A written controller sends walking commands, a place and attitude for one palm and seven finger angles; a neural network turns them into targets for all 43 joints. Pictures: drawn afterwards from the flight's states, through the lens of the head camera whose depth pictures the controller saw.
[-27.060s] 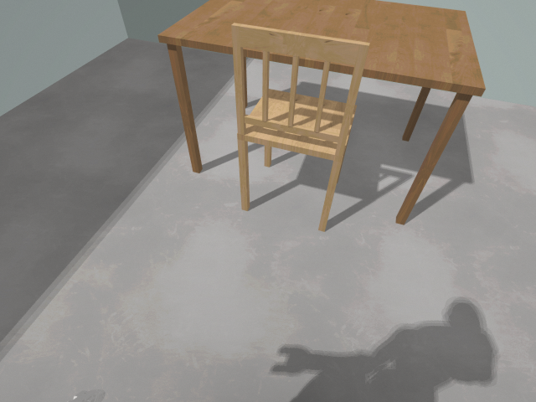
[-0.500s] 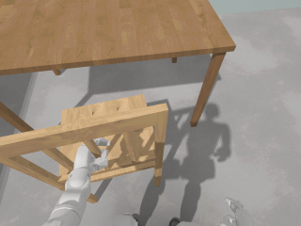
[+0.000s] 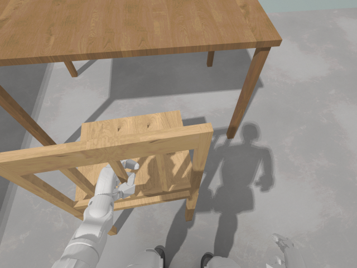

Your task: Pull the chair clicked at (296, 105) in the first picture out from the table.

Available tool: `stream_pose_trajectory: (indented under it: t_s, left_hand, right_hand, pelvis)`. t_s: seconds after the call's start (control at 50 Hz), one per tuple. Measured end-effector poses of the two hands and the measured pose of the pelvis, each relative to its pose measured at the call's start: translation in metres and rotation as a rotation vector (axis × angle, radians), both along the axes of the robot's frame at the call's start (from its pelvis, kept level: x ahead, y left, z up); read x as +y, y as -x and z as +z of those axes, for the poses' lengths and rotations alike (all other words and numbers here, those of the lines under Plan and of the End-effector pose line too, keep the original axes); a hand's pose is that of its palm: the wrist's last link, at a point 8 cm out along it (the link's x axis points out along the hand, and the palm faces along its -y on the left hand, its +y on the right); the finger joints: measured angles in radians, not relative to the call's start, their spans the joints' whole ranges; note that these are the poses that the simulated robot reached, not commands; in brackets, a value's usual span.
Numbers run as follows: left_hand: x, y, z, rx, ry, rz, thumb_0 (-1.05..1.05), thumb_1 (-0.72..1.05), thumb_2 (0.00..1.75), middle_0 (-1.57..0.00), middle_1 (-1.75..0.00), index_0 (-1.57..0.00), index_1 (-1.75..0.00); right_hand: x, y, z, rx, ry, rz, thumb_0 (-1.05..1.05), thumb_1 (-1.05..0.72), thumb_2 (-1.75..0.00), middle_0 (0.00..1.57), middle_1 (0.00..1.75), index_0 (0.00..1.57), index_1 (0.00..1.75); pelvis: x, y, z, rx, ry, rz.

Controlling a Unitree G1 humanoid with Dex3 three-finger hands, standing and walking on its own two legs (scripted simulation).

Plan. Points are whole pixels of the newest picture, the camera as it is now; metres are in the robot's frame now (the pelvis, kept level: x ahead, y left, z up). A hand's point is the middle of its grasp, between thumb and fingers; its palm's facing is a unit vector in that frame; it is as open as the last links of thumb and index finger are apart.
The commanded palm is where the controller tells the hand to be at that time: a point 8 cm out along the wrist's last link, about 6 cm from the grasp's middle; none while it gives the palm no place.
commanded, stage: step backward, pulling the chair out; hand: left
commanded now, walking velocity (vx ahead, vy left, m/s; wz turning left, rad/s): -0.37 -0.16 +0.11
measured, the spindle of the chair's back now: (124, 179) +0.33 +0.14 -0.08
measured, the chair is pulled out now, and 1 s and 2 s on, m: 0.32 0.44 0.59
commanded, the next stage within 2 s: stop walking, hand still on the chair in 1.72 s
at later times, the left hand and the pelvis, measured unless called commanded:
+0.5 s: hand (128, 208) +0.25 +0.12 -0.06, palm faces -0.03 -0.98 -0.18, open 5.0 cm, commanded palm +0.23 +0.17 -0.06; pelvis -0.05 +0.00 +0.00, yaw +1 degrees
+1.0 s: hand (128, 241) +0.18 +0.11 -0.06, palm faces -0.01 -0.99 -0.16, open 4.9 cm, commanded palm +0.16 +0.16 -0.06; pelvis -0.12 -0.02 +0.00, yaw +3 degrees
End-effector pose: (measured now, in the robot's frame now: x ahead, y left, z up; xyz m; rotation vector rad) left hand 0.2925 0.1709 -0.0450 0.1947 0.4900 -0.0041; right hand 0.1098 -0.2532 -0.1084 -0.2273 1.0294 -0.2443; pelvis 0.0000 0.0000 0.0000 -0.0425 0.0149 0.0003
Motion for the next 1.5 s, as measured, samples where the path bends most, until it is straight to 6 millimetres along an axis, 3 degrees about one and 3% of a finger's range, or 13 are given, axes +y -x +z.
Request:
stream_pose_trajectory:
  t_s: [0.12,0.26,0.36,0.5,0.72,0.86,1.0,1.1,1.18,1.32,1.5]
  left_hand:
    - [0.004,0.019,0.001,0.003,0.014,-0.025,0.01,0.75,0.81,-0.24,-1.2,-0.49,-1.45]
    - [0.005,0.039,0.002,0.003,0.012,0.008,0.02,0.75,0.82,-0.26,-1.19,-0.49,-1.45]
    - [0.002,0.051,0.001,-0.004,0.002,0.031,0.02,0.74,0.84,-0.28,-1.18,-0.49,-1.45]
    - [0.002,0.057,0.001,-0.01,0.002,0.018,0.02,0.74,0.84,-0.28,-1.2,-0.49,-1.45]
    - [-0.004,0.082,0.002,-0.005,0.006,0.062,0.03,0.75,0.83,-0.27,-1.19,-0.49,-1.45]
    - [-0.007,0.105,0.002,-0.024,0.023,0.029,0.02,0.76,0.82,-0.24,-1.23,-0.49,-1.45]
    - [-0.006,0.129,0.004,-0.007,0.029,0.042,0.02,0.77,0.81,-0.23,-1.2,-0.49,-1.45]
    - [-0.008,0.143,0.003,-0.02,0.013,0.05,0.02,0.75,0.83,-0.25,-1.2,-0.49,-1.45]
    - [-0.008,0.152,0.003,-0.029,0.013,0.035,0.01,0.75,0.82,-0.25,-1.21,-0.49,-1.45]
    - [-0.006,0.175,0.005,-0.013,0.033,0.026,0.02,0.77,0.81,-0.21,-1.19,-0.49,-1.45]
    - [-0.011,0.211,0.005,-0.023,0.008,0.035,0.02,0.75,0.82,-0.25,-1.19,-0.49,-1.45]
  right_hand:
    - [0.004,0.02,0.007,0.017,0.031,0.009,0.01,-0.91,-0.9,0.2,0.3,0.2,0.3]
    - [0.015,0.035,-0.002,0.012,-0.038,0.064,0.01,-0.9,-0.9,0.21,0.3,0.2,0.3]
    - [0.007,0.048,-0.007,0.0,-0.056,0.03,0.01,-0.9,-0.9,0.21,0.3,0.2,0.3]
    - [-0.011,0.058,-0.005,0.016,0.021,0.028,0.01,-0.9,-0.9,0.21,0.3,0.2,0.3]
    - [-0.007,0.064,-0.001,-0.032,-0.05,0.076,0.01,-0.91,-0.9,0.21,0.3,0.2,0.3]
    - [-0.013,0.078,0.002,-0.02,0.03,0.078,0.01,-0.91,-0.9,0.21,0.3,0.2,0.3]
    - [0.001,0.095,0.003,0.002,-0.022,0.128,0.01,-0.91,-0.9,0.2,0.3,0.2,0.3]
    - [0.004,0.111,-0.004,-0.009,-0.057,0.111,0.01,-0.9,-0.9,0.21,0.3,0.2,0.3]
    - [-0.003,0.128,-0.004,-0.014,-0.014,0.087,0.01,-0.9,-0.9,0.21,0.3,0.2,0.3]
    - [-0.006,0.159,0.009,0.006,0.011,0.094,0.01,-0.91,-0.9,0.2,0.3,0.2,0.3]
    - [-0.01,0.197,-0.004,0.016,-0.048,0.065,0.01,-0.9,-0.9,0.21,0.3,0.2,0.3]
  pelvis:
    - [0.008,0.015,0.003,-0.003,0.003,-0.007]
    - [-0.007,0.036,0.003,-0.002,0.02,-0.006]
    - [-0.015,0.048,0.002,-0.004,0.001,-0.008]
    - [-0.005,0.053,-0.001,0.018,-0.029,0.023]
    - [-0.025,0.085,0.002,0.011,-0.003,0.027]
    - [-0.014,0.102,-0.002,0.016,-0.019,0.059]
    - [-0.021,0.12,0.004,0.021,-0.02,0.05]
    - [-0.028,0.14,0.002,0.012,0.004,0.049]
    - [-0.02,0.152,-0.002,0.014,0.005,0.06]
    - [-0.018,0.177,0.006,0.018,-0.014,0.032]
    - [-0.031,0.207,0.003,0.012,0.005,0.012]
